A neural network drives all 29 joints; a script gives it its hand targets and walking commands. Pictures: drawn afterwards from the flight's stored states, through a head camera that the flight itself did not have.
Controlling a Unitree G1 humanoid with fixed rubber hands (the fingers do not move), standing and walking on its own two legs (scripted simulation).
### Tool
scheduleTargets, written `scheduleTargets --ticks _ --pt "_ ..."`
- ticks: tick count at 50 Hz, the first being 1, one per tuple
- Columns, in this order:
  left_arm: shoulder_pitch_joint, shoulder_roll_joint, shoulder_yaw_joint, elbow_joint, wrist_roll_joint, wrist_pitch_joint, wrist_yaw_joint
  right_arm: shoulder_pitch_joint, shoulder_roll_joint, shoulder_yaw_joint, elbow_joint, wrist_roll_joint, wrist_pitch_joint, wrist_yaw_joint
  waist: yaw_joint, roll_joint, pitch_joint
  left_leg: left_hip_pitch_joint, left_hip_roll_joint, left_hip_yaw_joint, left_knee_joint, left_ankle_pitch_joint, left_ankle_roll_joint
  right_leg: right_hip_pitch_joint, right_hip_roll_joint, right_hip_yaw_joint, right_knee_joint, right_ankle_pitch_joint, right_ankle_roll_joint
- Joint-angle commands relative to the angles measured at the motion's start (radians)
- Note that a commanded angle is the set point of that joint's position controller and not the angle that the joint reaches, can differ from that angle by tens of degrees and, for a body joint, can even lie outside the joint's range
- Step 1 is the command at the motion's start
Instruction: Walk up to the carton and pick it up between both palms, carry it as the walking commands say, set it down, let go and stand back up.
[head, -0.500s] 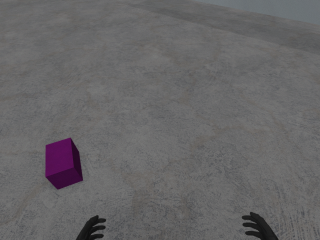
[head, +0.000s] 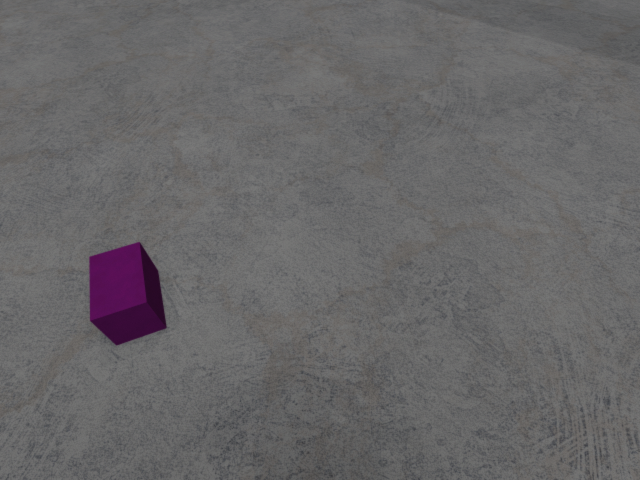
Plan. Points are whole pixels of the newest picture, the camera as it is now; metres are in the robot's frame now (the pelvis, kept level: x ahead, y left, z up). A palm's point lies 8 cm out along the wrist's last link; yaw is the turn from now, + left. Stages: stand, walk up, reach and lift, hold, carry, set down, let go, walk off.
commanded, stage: stand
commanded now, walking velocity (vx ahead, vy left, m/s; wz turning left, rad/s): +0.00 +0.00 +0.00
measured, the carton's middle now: (128, 292) +0.79 +0.71 -0.65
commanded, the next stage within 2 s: none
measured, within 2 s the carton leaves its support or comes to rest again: neither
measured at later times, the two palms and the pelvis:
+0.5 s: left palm out of the picture +0.09 +0.27 -0.09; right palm out of the picture +0.08 -0.29 -0.10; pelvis +0.00 -0.01 +0.03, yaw +1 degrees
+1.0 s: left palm out of the picture +0.07 +0.27 -0.09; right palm out of the picture +0.08 -0.28 -0.09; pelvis +0.00 -0.01 +0.04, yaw +1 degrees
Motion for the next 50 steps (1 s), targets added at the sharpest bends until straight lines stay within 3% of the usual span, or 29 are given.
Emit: scheduleTargets --ticks 1,4,5,9,10,12,13,14,15,17,23,25,26,27,29,31,32,35,37,40,42,45,50 --pt "-0.038 0.219 0.049 -0.067 -0.005 -0.031 0.018 -0.039 -0.234 -0.049 -0.068 -0.005 -0.03 -0.014 0.0 -0.01 -0.176 0.072 0.071 -0.09 -0.152 0.358 0.098 0.036 -0.082 0.124 -0.192 0.35 -0.067" --pt "-0.052 0.227 0.046 -0.045 -0.01 -0.033 0.017 -0.063 -0.221 -0.043 -0.046 0.004 -0.029 -0.01 -0.001 -0.017 -0.175 0.075 0.08 -0.097 -0.182 0.361 0.095 0.044 -0.086 0.129 -0.202 0.353 -0.064" --pt "-0.05 0.236 0.045 -0.03 -0.007 -0.029 0.015 -0.06 -0.212 -0.039 -0.035 0.004 -0.029 -0.008 0.0 0.023 -0.202 0.096 0.079 -0.1 -0.187 0.362 0.093 0.058 -0.088 0.13 -0.217 0.353 -0.068" --pt "-0.081 0.232 0.038 0.0 -0.001 -0.03 0.014 -0.089 -0.216 -0.035 0.002 0.008 -0.03 -0.011 -0.007 -0.002 -0.171 0.1 0.076 -0.092 -0.218 0.377 0.085 0.078 -0.104 0.133 -0.266 0.408 -0.069" --pt "-0.079 0.217 0.034 0.004 -0.003 -0.035 0.015 -0.07 -0.212 -0.033 0.01 0.004 -0.032 -0.013 -0.009 -0.03 -0.166 0.111 0.079 -0.091 -0.228 0.388 0.088 0.089 -0.107 0.131 -0.283 0.404 -0.065" --pt "-0.097 0.228 0.035 0.014 -0.004 -0.035 0.015 -0.068 -0.223 -0.036 0.026 0.003 -0.03 -0.011 -0.004 -0.029 -0.163 0.127 0.082 -0.094 -0.256 0.409 0.082 0.091 -0.097 0.115 -0.286 0.404 -0.059" --pt "-0.108 0.234 0.036 0.019 -0.005 -0.033 0.014 -0.082 -0.211 -0.031 0.029 0.009 -0.027 -0.011 -0.008 -0.013 -0.184 0.14 0.084 -0.09 -0.267 0.404 0.079 0.11 -0.098 0.11 -0.291 0.4 -0.058" --pt "-0.091 0.215 0.033 0.03 -0.006 -0.033 0.017 -0.089 -0.231 -0.037 0.043 0.005 -0.028 -0.011 0.007 0.015 -0.179 0.133 0.087 -0.097 -0.283 0.402 0.083 0.13 -0.093 0.104 -0.304 0.394 -0.051" --pt "-0.1 0.213 0.03 0.024 -0.009 -0.034 0.014 -0.102 -0.218 -0.035 0.034 0.008 -0.029 -0.011 0.006 -0.017 -0.15 0.118 0.086 -0.097 -0.292 0.394 0.079 0.122 -0.091 0.104 -0.312 0.395 -0.051" --pt "-0.101 0.229 0.032 0.045 -0.011 -0.037 0.013 -0.084 -0.223 -0.033 0.048 0.011 -0.029 -0.01 -0.002 0.005 -0.165 0.139 0.082 -0.085 -0.307 0.387 0.07 0.135 -0.1 0.112 -0.342 0.395 -0.051" --pt "-0.123 0.217 0.033 0.066 -0.007 -0.037 0.009 -0.085 -0.212 -0.034 0.066 0.006 -0.034 -0.007 0.001 -0.027 -0.156 0.176 0.091 -0.089 -0.363 0.394 0.061 0.156 -0.107 0.106 -0.4 0.371 -0.042" --pt "-0.135 0.212 0.034 0.069 -0.014 -0.034 0.011 -0.096 -0.222 -0.038 0.075 0.008 -0.036 -0.008 0.004 0.008 -0.169 0.178 0.096 -0.087 -0.37 0.422 0.061 0.18 -0.111 0.097 -0.407 0.396 -0.04" --pt "-0.139 0.197 0.03 0.074 -0.01 -0.036 0.011 -0.094 -0.199 -0.029 0.078 0.011 -0.041 -0.011 -0.005 -0.02 -0.147 0.174 0.1 -0.091 -0.39 0.432 0.061 0.189 -0.107 0.091 -0.414 0.406 -0.035" --pt "-0.139 0.206 0.03 0.075 -0.008 -0.038 0.011 -0.107 -0.211 -0.031 0.072 0.008 -0.04 -0.011 0.001 -0.003 -0.154 0.185 0.1 -0.086 -0.383 0.447 0.058 0.196 -0.109 0.092 -0.417 0.42 -0.033" --pt "-0.141 0.219 0.035 0.075 -0.004 -0.042 0.009 -0.098 -0.213 -0.035 0.085 0.013 -0.035 -0.013 -0.002 -0.025 -0.169 0.201 0.098 -0.081 -0.397 0.435 0.056 0.207 -0.111 0.093 -0.439 0.426 -0.033" --pt "-0.13 0.214 0.035 0.083 -0.009 -0.041 0.008 -0.092 -0.218 -0.031 0.089 0.008 -0.034 -0.011 0.004 -0.005 -0.166 0.198 0.098 -0.079 -0.408 0.415 0.059 0.222 -0.116 0.1 -0.451 0.435 -0.032" --pt "-0.143 0.218 0.034 0.083 -0.002 -0.041 0.009 -0.104 -0.203 -0.031 0.084 0.013 -0.036 -0.01 -0.009 0.004 -0.153 0.196 0.101 -0.077 -0.413 0.429 0.058 0.22 -0.116 0.098 -0.451 0.441 -0.033" --pt "-0.119 0.215 0.038 0.091 -0.008 -0.04 0.007 -0.096 -0.224 -0.033 0.091 0.013 -0.036 -0.009 0.003 -0.01 -0.181 0.225 0.113 -0.086 -0.428 0.452 0.055 0.246 -0.114 0.093 -0.461 0.442 -0.03" --pt "-0.126 0.208 0.036 0.091 -0.005 -0.04 0.011 -0.107 -0.225 -0.036 0.091 0.012 -0.035 -0.01 0.001 0.023 -0.161 0.216 0.108 -0.079 -0.434 0.469 0.052 0.245 -0.117 0.093 -0.467 0.475 -0.029" --pt "-0.124 0.212 0.039 0.093 -0.01 -0.04 0.008 -0.105 -0.219 -0.03 0.096 0.009 -0.036 -0.009 0.007 -0.018 -0.128 0.215 0.111 -0.089 -0.442 0.436 0.052 0.223 -0.11 0.09 -0.483 0.426 -0.023" --pt "-0.134 0.216 0.036 0.095 -0.005 -0.039 0.008 -0.106 -0.208 -0.026 0.091 0.008 -0.034 -0.008 -0.008 0.011 -0.132 0.222 0.111 -0.087 -0.458 0.417 0.049 0.211 -0.114 0.096 -0.485 0.401 -0.026" --pt "-0.131 0.217 0.038 0.088 -0.007 -0.036 0.009 -0.104 -0.228 -0.032 0.095 0.008 -0.037 -0.009 0.005 0.003 -0.144 0.224 0.117 -0.098 -0.465 0.423 0.048 0.224 -0.113 0.092 -0.496 0.403 -0.022" --pt "-0.134 0.222 0.039 0.097 0.001 -0.033 0.006 -0.107 -0.219 -0.028 0.096 0.005 -0.037 -0.01 -0.002 0.004 -0.121 0.212 0.112 -0.089 -0.475 0.387 0.039 0.208 -0.109 0.083 -0.5 0.363 -0.018"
